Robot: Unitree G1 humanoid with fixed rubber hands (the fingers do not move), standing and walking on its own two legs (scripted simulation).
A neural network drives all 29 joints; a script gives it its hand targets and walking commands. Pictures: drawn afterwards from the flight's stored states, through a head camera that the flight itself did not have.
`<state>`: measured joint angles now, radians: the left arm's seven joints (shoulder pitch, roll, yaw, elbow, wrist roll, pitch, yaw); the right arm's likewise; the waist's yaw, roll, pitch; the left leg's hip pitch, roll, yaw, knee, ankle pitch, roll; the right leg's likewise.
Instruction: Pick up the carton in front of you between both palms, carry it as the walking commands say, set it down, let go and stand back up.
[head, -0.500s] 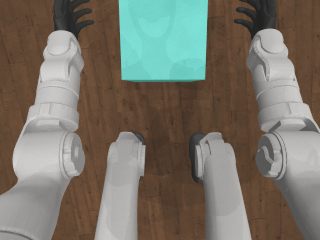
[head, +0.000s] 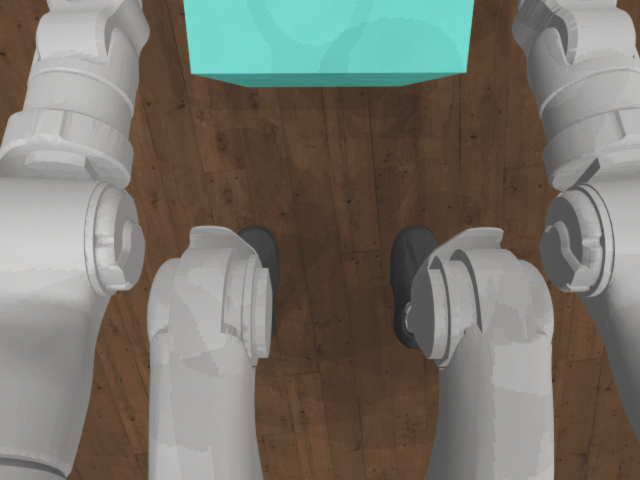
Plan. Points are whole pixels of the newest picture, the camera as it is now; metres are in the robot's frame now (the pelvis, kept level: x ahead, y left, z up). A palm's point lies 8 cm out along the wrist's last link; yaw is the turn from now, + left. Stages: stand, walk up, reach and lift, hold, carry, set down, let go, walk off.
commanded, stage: reach and lift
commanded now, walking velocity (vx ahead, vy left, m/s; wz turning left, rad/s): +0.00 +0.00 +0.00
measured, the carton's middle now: out of the picture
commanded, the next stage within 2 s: none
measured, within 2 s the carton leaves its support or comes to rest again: leaves its support in 0.78 s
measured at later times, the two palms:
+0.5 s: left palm out of the picture +0.55 +0.18 -0.18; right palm out of the picture +0.56 -0.13 -0.18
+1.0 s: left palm out of the picture +0.53 +0.18 -0.07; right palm out of the picture +0.54 -0.12 -0.07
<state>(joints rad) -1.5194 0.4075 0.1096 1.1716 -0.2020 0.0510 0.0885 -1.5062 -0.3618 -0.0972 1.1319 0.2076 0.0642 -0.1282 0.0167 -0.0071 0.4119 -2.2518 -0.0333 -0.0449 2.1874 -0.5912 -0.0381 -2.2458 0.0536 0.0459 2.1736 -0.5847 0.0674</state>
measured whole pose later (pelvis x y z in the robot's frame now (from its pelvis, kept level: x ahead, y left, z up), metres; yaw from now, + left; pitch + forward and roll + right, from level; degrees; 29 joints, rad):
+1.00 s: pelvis +0.00 +0.00 +0.02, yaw +1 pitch +42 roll -1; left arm -1.23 0.17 0.31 0.79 0.01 0.31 0.11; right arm -1.21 -0.10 -0.35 0.77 -0.02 0.29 -0.15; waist 0.02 -0.02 0.04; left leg -2.25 -0.10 -0.08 2.10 -0.58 -0.08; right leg -2.24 0.11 0.08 2.09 -0.59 0.10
